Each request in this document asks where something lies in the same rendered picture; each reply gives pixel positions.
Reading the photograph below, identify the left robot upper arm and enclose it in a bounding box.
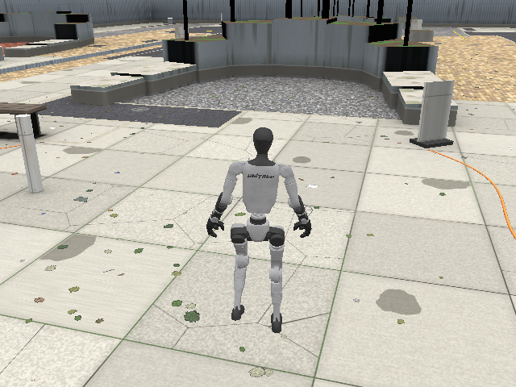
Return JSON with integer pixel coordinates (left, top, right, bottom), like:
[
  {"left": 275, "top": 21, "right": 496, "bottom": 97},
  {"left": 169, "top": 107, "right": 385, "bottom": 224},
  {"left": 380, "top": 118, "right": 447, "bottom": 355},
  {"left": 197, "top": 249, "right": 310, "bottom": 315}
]
[{"left": 220, "top": 161, "right": 245, "bottom": 205}]

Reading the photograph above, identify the robot left hand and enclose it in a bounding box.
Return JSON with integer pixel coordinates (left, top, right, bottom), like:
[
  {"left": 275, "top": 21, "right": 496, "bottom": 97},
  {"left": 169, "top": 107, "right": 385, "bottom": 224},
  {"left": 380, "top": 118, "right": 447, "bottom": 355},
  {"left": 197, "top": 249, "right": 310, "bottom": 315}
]
[{"left": 206, "top": 218, "right": 224, "bottom": 238}]

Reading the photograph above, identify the right robot forearm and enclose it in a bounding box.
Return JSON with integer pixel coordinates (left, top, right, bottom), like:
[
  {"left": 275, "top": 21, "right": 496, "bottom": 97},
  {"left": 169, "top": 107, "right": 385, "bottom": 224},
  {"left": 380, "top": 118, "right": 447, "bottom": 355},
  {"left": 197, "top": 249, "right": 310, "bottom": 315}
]
[{"left": 293, "top": 195, "right": 309, "bottom": 224}]

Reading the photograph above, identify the left robot shin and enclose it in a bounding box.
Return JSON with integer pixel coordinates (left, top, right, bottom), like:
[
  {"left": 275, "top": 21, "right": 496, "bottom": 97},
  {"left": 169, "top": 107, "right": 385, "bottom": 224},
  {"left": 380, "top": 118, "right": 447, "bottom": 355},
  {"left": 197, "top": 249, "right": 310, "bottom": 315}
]
[{"left": 234, "top": 255, "right": 247, "bottom": 310}]

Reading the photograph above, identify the humanoid robot head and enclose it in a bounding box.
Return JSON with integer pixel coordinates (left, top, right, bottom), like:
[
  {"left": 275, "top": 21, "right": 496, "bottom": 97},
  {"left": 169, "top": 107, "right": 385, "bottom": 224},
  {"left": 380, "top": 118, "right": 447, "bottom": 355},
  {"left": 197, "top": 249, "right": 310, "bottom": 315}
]
[{"left": 248, "top": 127, "right": 275, "bottom": 166}]

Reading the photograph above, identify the robot right hand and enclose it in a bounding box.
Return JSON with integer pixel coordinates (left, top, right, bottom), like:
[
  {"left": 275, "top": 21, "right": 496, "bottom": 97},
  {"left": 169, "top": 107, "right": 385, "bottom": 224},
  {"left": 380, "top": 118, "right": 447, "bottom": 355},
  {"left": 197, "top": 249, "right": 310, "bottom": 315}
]
[{"left": 293, "top": 220, "right": 312, "bottom": 238}]

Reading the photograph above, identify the right robot upper arm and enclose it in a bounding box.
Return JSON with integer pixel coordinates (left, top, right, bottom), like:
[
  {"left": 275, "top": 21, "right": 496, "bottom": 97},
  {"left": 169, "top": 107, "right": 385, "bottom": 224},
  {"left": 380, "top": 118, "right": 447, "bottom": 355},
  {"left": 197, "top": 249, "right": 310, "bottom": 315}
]
[{"left": 278, "top": 164, "right": 301, "bottom": 208}]

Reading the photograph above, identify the left robot forearm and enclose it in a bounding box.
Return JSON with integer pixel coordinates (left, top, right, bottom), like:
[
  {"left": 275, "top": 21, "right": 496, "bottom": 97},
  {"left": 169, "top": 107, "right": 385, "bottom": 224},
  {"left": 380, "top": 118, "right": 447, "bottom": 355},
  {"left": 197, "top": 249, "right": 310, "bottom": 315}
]
[{"left": 210, "top": 192, "right": 227, "bottom": 223}]

